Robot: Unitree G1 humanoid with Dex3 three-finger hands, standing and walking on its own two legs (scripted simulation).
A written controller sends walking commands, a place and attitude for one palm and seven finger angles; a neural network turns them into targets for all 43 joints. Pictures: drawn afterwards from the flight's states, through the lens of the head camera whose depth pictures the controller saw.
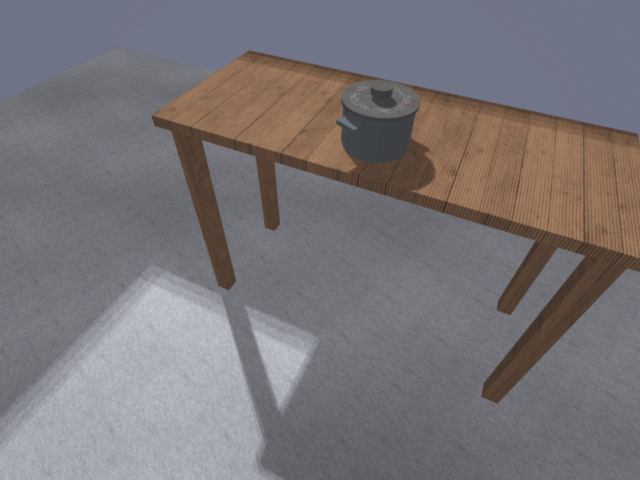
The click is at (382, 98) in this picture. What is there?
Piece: lid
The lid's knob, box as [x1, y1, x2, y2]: [370, 81, 392, 97]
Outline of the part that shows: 371,84 370,92 372,95 376,97 387,97 391,94 391,84 384,81 377,81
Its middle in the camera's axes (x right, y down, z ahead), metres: +0.13 -0.31 +0.81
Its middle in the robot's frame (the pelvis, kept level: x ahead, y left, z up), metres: +0.83 -0.08 +0.10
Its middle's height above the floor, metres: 0.87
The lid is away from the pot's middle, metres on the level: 0.00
